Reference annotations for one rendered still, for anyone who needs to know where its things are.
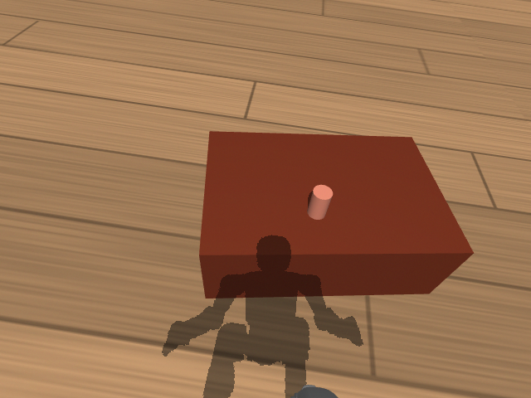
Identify can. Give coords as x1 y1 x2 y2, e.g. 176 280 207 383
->
307 185 333 220

